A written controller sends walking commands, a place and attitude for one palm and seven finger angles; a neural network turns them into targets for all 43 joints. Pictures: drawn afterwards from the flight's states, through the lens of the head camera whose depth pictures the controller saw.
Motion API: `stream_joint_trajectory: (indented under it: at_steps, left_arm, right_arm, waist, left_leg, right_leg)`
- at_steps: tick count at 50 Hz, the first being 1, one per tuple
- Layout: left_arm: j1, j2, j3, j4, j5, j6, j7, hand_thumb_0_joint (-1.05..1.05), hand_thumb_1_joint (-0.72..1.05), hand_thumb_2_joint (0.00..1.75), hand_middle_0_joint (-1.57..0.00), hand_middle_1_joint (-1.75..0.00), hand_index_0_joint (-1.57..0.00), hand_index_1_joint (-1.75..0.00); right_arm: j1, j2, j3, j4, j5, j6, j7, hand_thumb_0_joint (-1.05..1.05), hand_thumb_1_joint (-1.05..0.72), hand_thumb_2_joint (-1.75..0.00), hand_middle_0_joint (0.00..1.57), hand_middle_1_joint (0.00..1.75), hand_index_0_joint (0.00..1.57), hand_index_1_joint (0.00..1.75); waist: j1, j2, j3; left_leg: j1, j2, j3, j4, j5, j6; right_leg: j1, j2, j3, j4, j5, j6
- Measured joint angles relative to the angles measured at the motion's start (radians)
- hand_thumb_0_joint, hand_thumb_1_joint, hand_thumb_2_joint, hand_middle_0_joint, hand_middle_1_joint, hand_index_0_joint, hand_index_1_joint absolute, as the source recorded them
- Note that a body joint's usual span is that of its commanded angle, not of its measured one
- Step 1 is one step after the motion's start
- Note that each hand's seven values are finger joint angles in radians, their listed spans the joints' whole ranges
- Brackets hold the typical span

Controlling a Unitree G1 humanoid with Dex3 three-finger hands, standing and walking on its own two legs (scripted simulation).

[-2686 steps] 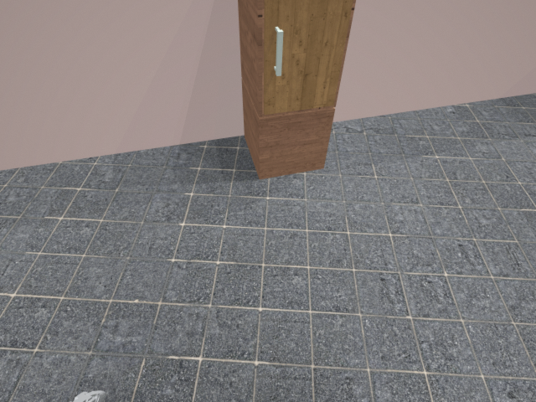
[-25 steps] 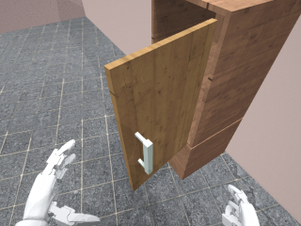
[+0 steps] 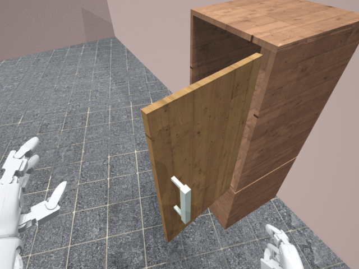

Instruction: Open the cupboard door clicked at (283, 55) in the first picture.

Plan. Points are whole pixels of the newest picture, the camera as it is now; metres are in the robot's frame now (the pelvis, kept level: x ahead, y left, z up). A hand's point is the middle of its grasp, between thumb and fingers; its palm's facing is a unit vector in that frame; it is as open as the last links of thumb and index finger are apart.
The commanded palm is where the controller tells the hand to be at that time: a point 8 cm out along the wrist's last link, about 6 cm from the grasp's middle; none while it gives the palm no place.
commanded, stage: draw the hand back to the body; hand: left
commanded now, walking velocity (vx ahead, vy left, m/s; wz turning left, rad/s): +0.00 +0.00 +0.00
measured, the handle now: (180, 200) +0.31 +0.04 -0.06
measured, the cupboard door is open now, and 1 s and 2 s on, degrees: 100 100 100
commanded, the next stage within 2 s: step back with the hand held close in 0.44 s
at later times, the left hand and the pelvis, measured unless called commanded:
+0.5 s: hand (48, 195) +0.18 +0.24 +0.16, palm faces +0.44 -0.80 -0.40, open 7.5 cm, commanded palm +0.13 +0.28 +0.18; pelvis -0.01 -0.02 +0.01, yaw +0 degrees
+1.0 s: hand (40, 206) +0.17 +0.25 +0.16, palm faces +0.34 -0.78 -0.52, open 7.5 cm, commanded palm +0.11 +0.29 +0.18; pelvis -0.04 -0.01 +0.01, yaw -2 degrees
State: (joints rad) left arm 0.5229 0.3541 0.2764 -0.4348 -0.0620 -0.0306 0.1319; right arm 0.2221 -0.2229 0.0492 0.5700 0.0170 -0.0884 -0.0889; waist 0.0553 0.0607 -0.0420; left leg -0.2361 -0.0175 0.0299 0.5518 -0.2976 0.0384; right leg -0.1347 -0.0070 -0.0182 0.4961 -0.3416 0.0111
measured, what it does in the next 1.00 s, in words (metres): stands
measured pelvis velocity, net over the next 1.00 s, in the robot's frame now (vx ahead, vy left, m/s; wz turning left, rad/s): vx -0.04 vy -0.01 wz -0.03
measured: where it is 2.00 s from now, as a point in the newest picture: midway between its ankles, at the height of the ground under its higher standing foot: outside the picture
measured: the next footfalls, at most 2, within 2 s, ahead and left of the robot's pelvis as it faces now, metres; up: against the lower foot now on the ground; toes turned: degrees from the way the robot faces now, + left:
right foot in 1.94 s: -0.34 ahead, -0.10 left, +0.00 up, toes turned -4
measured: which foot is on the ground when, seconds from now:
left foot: down 0.00-1.00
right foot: down 0.00-1.00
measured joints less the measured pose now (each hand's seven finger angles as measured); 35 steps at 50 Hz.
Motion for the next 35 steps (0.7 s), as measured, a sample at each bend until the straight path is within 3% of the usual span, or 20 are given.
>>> stream_joint_trajectory:
  at_steps: [7, 13, 30, 35]
  left_arm:
    - [-0.053, 0.010, 0.077, 0.009, -0.008, -0.027, 0.001, 0.01, 0.72, 0.82, -0.20, -0.30, -0.20, -0.30]
    - [-0.049, -0.020, 0.054, 0.030, -0.009, -0.026, -0.011, 0.01, 0.83, 0.87, -0.20, -0.30, -0.20, -0.30]
    - [-0.057, -0.014, 0.057, 0.044, -0.004, -0.045, -0.018, 0.02, 0.89, 0.89, -0.21, -0.30, -0.21, -0.30]
    - [-0.051, 0.011, 0.116, 0.055, 0.004, -0.104, -0.018, 0.02, 0.89, 0.89, -0.21, -0.30, -0.21, -0.30]
  right_arm:
    - [-0.018, -0.007, -0.016, 0.027, -0.004, -0.004, 0.010, 0.02, -0.90, -0.90, 0.21, 0.30, 0.20, 0.30]
    - [-0.020, -0.010, -0.027, 0.036, -0.006, 0.005, 0.016, 0.02, -0.90, -0.90, 0.21, 0.30, 0.20, 0.30]
    - [-0.020, -0.005, -0.034, 0.062, -0.008, -0.010, 0.006, 0.02, -0.90, -0.90, 0.21, 0.30, 0.20, 0.30]
    - [-0.051, -0.010, -0.033, 0.041, -0.014, 0.031, 0.013, 0.02, -0.90, -0.90, 0.21, 0.30, 0.20, 0.30]
  waist:
    - [0.005, 0.001, 0.021]
    - [0.003, 0.003, 0.035]
    - [0.005, 0.011, 0.054]
    - [-0.027, 0.014, 0.048]
  left_leg:
    - [0.048, 0.002, 0.003, -0.057, 0.028, -0.004]
    - [0.072, 0.004, 0.006, -0.092, 0.048, -0.008]
    - [0.095, 0.024, -0.006, -0.113, 0.063, -0.027]
    - [0.040, 0.036, -0.009, -0.100, 0.068, -0.029]
  right_leg:
    - [0.045, 0.003, 0.004, -0.054, 0.029, -0.004]
    - [0.061, 0.005, 0.007, -0.077, 0.044, -0.008]
    - [0.091, 0.027, -0.003, -0.108, 0.060, -0.027]
    - [0.045, 0.038, -0.006, -0.119, 0.080, -0.029]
